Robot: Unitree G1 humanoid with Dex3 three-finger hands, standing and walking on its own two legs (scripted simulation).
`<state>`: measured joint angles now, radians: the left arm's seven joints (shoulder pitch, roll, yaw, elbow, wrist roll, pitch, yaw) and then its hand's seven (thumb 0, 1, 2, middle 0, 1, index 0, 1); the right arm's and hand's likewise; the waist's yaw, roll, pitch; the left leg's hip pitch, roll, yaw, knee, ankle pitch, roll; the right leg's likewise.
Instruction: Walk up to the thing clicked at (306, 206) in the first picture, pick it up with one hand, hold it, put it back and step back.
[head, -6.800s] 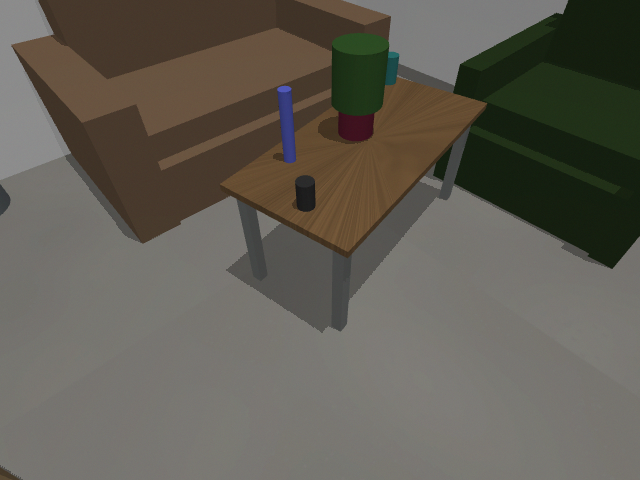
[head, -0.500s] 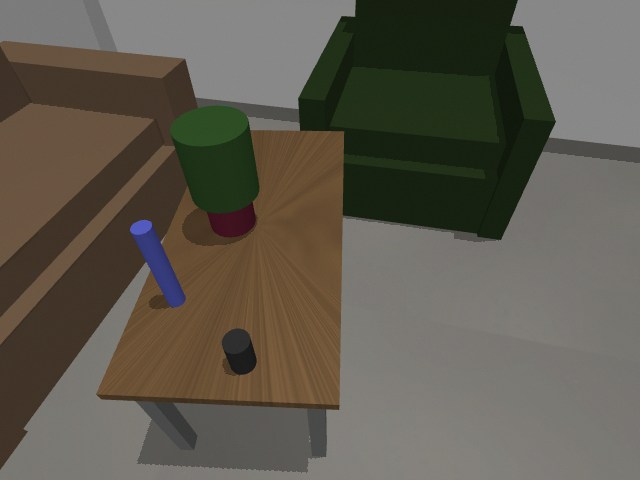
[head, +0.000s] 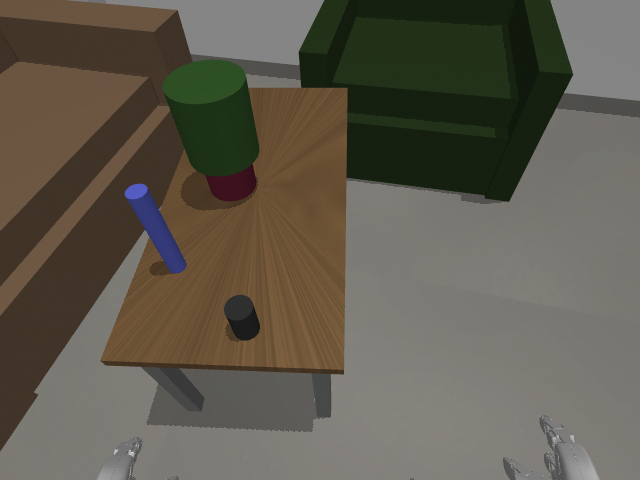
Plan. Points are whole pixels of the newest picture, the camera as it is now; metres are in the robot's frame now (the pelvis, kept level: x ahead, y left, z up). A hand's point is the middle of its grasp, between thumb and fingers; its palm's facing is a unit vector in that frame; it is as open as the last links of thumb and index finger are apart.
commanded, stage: go down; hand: left
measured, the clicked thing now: (242, 318) +0.47 +0.18 -0.25
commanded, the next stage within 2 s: none
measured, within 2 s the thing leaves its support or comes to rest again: neither
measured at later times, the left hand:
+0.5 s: hand out of the picture +0.17 +0.26 -0.13, palm faces +0.04 -0.94 -0.33, open 17.2 cm
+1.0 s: hand out of the picture +0.17 +0.27 -0.12, palm faces +0.07 -0.95 -0.32, open 17.4 cm
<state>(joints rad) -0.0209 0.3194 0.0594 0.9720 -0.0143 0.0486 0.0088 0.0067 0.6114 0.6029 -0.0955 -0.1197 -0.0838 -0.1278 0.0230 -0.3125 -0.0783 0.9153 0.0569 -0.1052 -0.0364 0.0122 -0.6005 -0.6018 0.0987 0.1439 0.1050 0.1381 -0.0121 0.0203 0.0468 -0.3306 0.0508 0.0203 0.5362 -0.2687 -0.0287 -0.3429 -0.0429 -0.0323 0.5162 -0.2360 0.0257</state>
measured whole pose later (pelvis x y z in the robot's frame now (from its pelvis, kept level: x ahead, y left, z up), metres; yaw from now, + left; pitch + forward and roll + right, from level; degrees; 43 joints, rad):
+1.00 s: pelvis +0.02 +0.01 -0.03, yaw +2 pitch +11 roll -1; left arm 0.30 0.34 0.16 0.27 0.01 0.42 -0.09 -0.01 -0.56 0.07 -0.09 -0.05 -0.07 -0.07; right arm 0.31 -0.25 -0.11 0.43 0.03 -0.10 -0.05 -0.01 0.52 -0.05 0.06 0.05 0.06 0.05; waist -0.02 0.02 -0.11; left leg -0.59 0.04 -0.01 0.86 -0.46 -0.02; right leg -0.58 -0.07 -0.05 0.82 -0.42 0.04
